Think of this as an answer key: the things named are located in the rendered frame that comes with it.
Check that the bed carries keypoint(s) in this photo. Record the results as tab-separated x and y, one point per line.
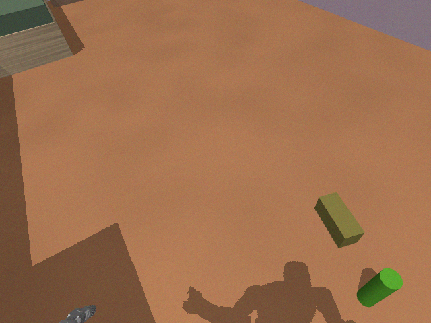
29	36

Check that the left robot hand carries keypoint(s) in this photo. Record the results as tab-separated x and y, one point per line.
80	315

